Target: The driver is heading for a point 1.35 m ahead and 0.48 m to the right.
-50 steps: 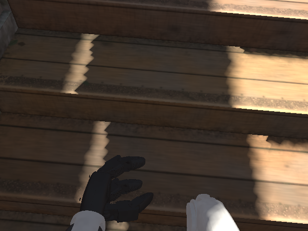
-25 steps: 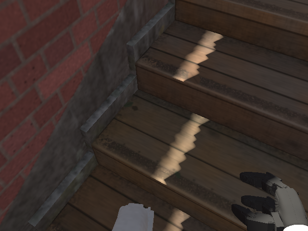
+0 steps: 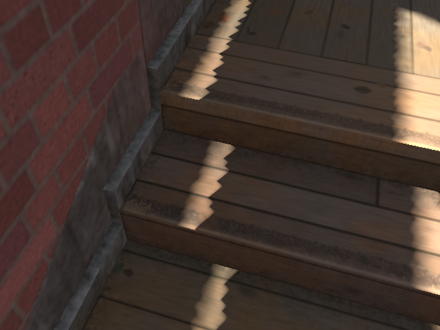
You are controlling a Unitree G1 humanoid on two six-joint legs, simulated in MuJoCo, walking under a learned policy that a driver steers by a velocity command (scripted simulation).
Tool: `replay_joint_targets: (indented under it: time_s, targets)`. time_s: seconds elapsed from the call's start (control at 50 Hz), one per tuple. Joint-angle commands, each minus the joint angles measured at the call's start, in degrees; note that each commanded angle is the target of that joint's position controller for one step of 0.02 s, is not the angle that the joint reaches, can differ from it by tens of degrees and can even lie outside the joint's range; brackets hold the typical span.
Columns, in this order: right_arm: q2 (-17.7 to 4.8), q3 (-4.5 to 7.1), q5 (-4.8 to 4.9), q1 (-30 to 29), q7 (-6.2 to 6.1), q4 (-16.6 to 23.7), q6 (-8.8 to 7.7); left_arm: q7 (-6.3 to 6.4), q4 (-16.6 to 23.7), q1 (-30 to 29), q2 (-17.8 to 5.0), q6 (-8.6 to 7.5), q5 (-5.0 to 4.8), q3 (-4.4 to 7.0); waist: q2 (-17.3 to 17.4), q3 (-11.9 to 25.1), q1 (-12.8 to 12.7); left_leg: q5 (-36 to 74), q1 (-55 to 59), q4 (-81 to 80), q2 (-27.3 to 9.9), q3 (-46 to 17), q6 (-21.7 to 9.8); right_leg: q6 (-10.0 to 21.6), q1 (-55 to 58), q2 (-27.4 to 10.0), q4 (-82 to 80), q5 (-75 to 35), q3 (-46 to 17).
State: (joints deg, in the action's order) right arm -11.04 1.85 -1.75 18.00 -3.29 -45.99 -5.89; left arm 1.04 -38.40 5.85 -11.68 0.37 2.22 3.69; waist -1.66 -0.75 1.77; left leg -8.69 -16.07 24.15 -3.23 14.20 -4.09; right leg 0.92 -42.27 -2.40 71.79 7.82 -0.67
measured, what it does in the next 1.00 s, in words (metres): steps on the spot, turning right: right foot, then left foot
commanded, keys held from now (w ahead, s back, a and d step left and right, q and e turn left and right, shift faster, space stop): e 0.62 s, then no key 0.32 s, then w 0.06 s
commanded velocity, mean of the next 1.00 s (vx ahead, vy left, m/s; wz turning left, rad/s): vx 0.02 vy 0.00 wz -0.45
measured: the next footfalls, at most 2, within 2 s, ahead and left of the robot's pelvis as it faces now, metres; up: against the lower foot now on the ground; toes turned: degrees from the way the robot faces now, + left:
right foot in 0.20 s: +0.07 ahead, -0.15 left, +0.00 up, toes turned -11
left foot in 0.54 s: +0.12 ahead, +0.05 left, +0.00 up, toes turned -18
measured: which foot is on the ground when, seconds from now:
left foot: down 0.00-0.20, up 0.22-0.52, down 0.54-0.92, up 0.94-1.00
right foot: up 0.00-0.18, down 0.20-0.54, up 0.56-0.88, down 0.90-1.00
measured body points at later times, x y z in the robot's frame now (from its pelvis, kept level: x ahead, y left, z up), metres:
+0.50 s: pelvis +0.03 -0.03 -0.01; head +0.07 -0.04 +0.44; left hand +0.24 +0.19 -0.11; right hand +0.13 -0.30 -0.11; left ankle +0.07 +0.08 -0.71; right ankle +0.03 -0.15 -0.74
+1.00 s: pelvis +0.03 -0.03 -0.01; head +0.04 -0.04 +0.44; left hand +0.25 +0.11 -0.12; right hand +0.01 -0.29 -0.13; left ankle +0.07 +0.07 -0.72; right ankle +0.01 -0.12 -0.74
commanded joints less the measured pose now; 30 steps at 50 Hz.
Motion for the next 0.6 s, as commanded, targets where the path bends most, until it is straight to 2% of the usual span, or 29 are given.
replay_joint_targets:
  time_s: [0.02, 0.04, 0.06, 0.08, 0.1, 0.12, 0.16, 0.18, 0.2, 0.22, 0.24, 0.26, 0.28, 0.3, 0.32, 0.34, 0.36, 0.38, 0.4, 0.42, 0.44, 0.46, 0.48, 0.5, 0.52, 0.54, 0.56, 0.58, 0.6]
  targets:
    - [-7.91, 2.17, 0.51, -2.70, -0.37, 5.06, -0.59, -0.71, 3.68, 1.55, -1.99, 0.78, 0.97, 0.34, 9.81, 2.30, -1.91, 0.69, -1.07, -11.24, -14.69, -7.06, -8.71, 0.59, 8.76, -2.58, -5.41, 4.45, 3.08]
    - [-7.86, 2.29, 0.36, -0.97, -0.50, 5.43, -0.46, -0.51, 5.19, -0.36, -2.41, 1.22, 1.55, 0.57, 10.77, 1.23, -0.49, -0.44, 2.38, -10.11, -17.06, -8.92, -9.72, 1.01, 5.44, -3.58, -4.41, 7.17, 3.03]
    - [-8.20, 2.69, -0.19, -2.00, -0.51, 6.36, 0.23, -0.58, 5.88, -0.38, -1.88, 1.39, 0.62, 0.53, 10.73, 1.49, -0.21, 0.74, 4.36, -8.21, -17.52, -8.72, -9.40, 1.50, 5.11, -4.35, -6.46, 10.13, 2.22]
    - [-8.15, 2.82, -0.22, -2.00, -0.58, 7.29, 1.42, -1.19, 6.20, -0.85, -1.86, 1.13, -0.69, 0.36, 9.08, 1.68, 0.30, -1.02, 4.62, -7.22, -17.07, -7.73, -8.04, 1.36, 8.04, -3.91, -14.20, 10.80, 2.66]
    - [-8.08, 2.73, 0.03, -2.35, -0.62, 8.08, 2.28, -1.80, 5.89, 0.91, -1.92, 1.14, -1.17, 0.46, 10.68, 1.49, 0.40, -2.98, 2.95, -5.84, -15.90, -6.02, -6.59, 1.27, 13.24, -2.49, -20.31, 13.42, 4.51]
    - [-7.90, 2.55, 0.10, -2.18, -0.51, 7.98, 3.19, -1.82, 5.37, 2.46, -1.86, 1.37, -1.09, 0.44, 11.75, 2.62, 1.35, -6.18, 4.15, -5.25, -16.11, -5.80, -6.71, 0.90, 16.06, -0.62, -25.07, 15.85, 7.34]
    - [-9.25, 3.00, 0.91, -0.80, -0.44, 6.87, 5.26, -1.84, 4.74, 5.26, -2.16, 0.49, -0.82, 0.68, 8.50, 1.99, 0.30, -2.94, 3.87, 0.68, -15.61, -4.35, -4.22, 1.59, 23.00, 2.18, -38.47, 12.02, 9.64]
    - [-10.17, 3.60, 1.00, 3.28, -0.39, 5.03, 6.42, -1.79, 3.82, 8.79, -2.40, -0.52, -0.33, 0.75, 4.31, 2.07, -0.40, -0.97, 3.65, 7.12, -13.82, -1.78, -1.62, 1.65, 27.11, 3.85, -48.38, 10.63, 7.06]
    - [-8.44, 3.54, 1.06, 4.58, -0.19, 5.18, 6.76, -1.52, 4.02, 10.85, -4.64, -1.59, 0.31, 1.31, -3.49, 1.66, -1.26, -6.42, -3.66, 19.26, -10.96, -0.52, 1.70, 1.74, 32.79, -0.26, -50.29, 3.47, -1.76]
    - [-4.17, 2.05, 1.87, 0.26, 0.77, 11.14, 6.11, -0.62, 5.91, 11.20, -12.29, -2.32, 0.34, 3.14, -18.75, -0.16, -1.49, -22.26, -21.18, 30.05, -2.78, 0.87, 8.09, 8.08, 36.05, -15.20, -50.11, -22.76, -25.43]
    - [-4.25, 2.07, 2.10, -5.64, 0.69, 12.31, 5.91, 0.59, 6.16, 15.40, -12.23, -2.23, -0.61, 4.13, -12.56, 2.56, -6.81, -24.54, -20.73, 38.13, -2.11, -9.66, 9.12, 15.38, 33.53, -18.47, -50.62, -29.81, -26.12]
    - [-3.23, 2.21, 2.40, -7.05, 0.65, 12.43, 5.98, 0.94, 6.59, 13.19, -11.19, -1.73, -0.74, 3.88, -10.17, 3.20, -4.84, -22.02, -19.75, 44.38, -1.57, -11.68, 9.29, 16.70, 30.98, -16.99, -50.69, -27.67, -22.48]
    - [-2.73, 2.06, 1.81, -7.15, 0.74, 12.21, 6.31, 0.99, 7.09, 9.59, -9.89, -0.86, 0.09, 3.25, -7.22, 2.74, -2.80, -18.16, -19.18, 45.23, -1.51, -13.33, 8.74, 15.09, 28.37, -13.91, -49.82, -21.60, -18.77]
    - [-3.71, 2.48, 1.42, -8.37, 0.68, 12.74, 6.29, 1.11, 8.40, 7.05, -9.93, -0.88, -0.20, 2.88, -5.64, 2.43, -1.96, -17.42, -19.73, 43.93, -0.94, -14.25, 7.74, 13.50, 27.67, -12.63, -50.24, -15.16, -18.31]
    - [-3.84, 2.58, 0.50, -7.80, 0.40, 12.61, 6.48, 1.02, 9.25, 5.45, -8.56, -0.91, -0.64, 2.41, -5.95, 3.29, -1.23, -15.89, -18.76, 43.34, -0.40, -14.84, 7.46, 13.14, 27.47, -11.07, -49.72, -13.83, -17.14]
    - [-4.36, 2.75, 0.11, -7.76, 0.25, 12.73, 6.78, 0.90, 9.44, 5.33, -7.49, -0.95, -0.68, 1.93, -5.64, 4.11, -1.12, -15.65, -18.43, 43.18, 0.75, -14.38, 7.17, 13.02, 27.78, -10.27, -48.92, -13.65, -16.91]
    - [-3.87, 2.74, -0.64, -7.80, -0.09, 12.81, 7.06, 1.66, 9.85, 4.34, -8.05, -0.70, -0.19, 2.21, -6.91, 5.56, -1.00, -15.13, -17.78, 44.00, 1.82, -14.13, 6.97, 13.12, 28.07, -9.32, -47.13, -15.97, -16.27]
    - [-3.38, 2.48, -0.96, -8.39, -0.02, 13.19, 7.22, 2.06, 9.58, 5.78, -8.06, -0.34, -0.03, 2.26, -5.50, 6.59, -1.32, -16.26, -18.29, 41.21, 2.30, -14.52, 6.26, 13.28, 29.60, -9.07, -46.26, -16.58, -16.64]
    - [-2.93, 2.09, -0.67, -9.57, -0.13, 13.60, 7.01, 2.44, 10.10, 5.89, -8.05, -0.18, 0.74, 2.15, -5.27, 7.35, -2.42, -16.95, -18.75, 37.68, 2.59, -13.86, 6.07, 13.52, 31.69, -9.30, -45.28, -16.57, -17.42]
    - [-2.39, 1.81, -0.32, -9.63, -0.14, 13.77, 6.67, 2.79, 10.02, 6.70, -8.14, 0.14, 0.30, 2.31, -6.04, 8.11, -3.12, -17.51, -16.93, 36.22, 3.53, -13.20, 5.71, 13.28, 31.13, -8.84, -43.84, -19.47, -16.85]
    - [-1.96, 1.30, -0.09, -8.81, 0.05, 13.71, 6.78, 3.04, 10.29, 6.74, -8.29, 0.55, 0.67, 2.54, -6.70, 8.82, -2.97, -19.34, -14.27, 31.65, 3.74, -13.07, 5.15, 12.39, 29.95, -8.27, -43.61, -19.48, -17.07]
    - [-1.46, 1.01, 0.68, -8.47, 0.06, 13.95, 6.81, 3.19, 10.28, 6.68, -8.21, 0.95, 0.68, 2.42, -7.67, 8.20, -2.96, -22.53, -11.87, 25.97, 4.40, -12.55, 4.78, 11.64, 28.86, -7.19, -42.94, -19.54, -17.31]
    - [-1.21, 0.71, 0.98, -8.56, -0.06, 14.18, 7.13, 3.19, 10.11, 6.26, -8.38, 0.77, 0.34, 2.47, -8.26, 7.73, -3.01, -23.00, -9.74, 21.05, 5.63, -11.05, 4.48, 11.17, 28.28, -6.45, -42.24, -20.95, -17.77]
    - [-1.78, 0.83, 1.67, -6.38, -0.26, 13.44, 7.09, 3.17, 9.86, 6.18, -8.48, 0.80, 0.33, 2.58, -8.24, 7.57, -2.45, -18.79, -6.64, 13.84, 6.80, -9.79, 4.46, 10.24, 27.39, -5.62, -41.58, -21.11, -18.82]
    - [-1.24, 0.71, 2.19, -3.06, -0.73, 12.30, 6.82, 2.56, 9.37, 5.40, -8.33, 0.83, -0.46, 2.56, -7.51, 7.41, -0.60, -10.07, -0.09, 5.11, 6.94, -9.19, 4.25, 8.84, 24.23, -4.67, -40.74, -19.46, -18.89]
    - [-2.76, 1.18, 1.45, -1.47, -1.02, 12.22, 6.27, 1.90, 8.80, 5.16, -7.66, 0.75, -1.49, 2.67, -5.39, 6.35, 0.35, -4.90, 6.33, 0.62, 3.89, -12.99, 3.82, 6.15, 17.91, -2.20, -37.55, -12.42, -18.19]
    - [-7.52, 1.76, -0.23, -0.89, -0.63, 11.79, 5.65, 1.05, 9.27, 8.53, -0.68, 0.30, -1.82, 1.06, 12.82, 9.21, -1.33, 7.73, 14.82, -6.26, -13.68, -29.57, 1.70, 1.66, 10.04, 4.20, -23.35, 13.22, -9.28]
    - [-13.18, 3.69, 0.56, -3.32, -0.72, 13.78, 5.66, 1.30, 10.49, 9.85, -4.14, 1.43, -0.73, 1.85, 19.16, 9.61, -1.94, 17.65, 8.50, -7.63, -24.11, -41.45, -5.53, -1.96, 4.21, 9.40, -8.96, 30.17, 0.22]
    - [-9.09, 2.66, 0.41, -6.35, -0.53, 15.22, 5.05, 1.22, 8.67, 9.49, -7.67, 2.40, 0.51, 2.88, 11.97, 9.54, -1.65, 14.09, 5.97, -5.61, -22.06, -38.36, -9.06, -2.81, 5.68, 6.94, -0.57, 28.05, -3.37]
Keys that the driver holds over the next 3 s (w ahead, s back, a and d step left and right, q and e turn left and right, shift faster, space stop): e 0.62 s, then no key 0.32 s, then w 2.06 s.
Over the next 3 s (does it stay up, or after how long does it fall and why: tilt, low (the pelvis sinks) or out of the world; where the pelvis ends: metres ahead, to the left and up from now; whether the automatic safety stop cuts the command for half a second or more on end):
stays up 0.88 -0.44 0.37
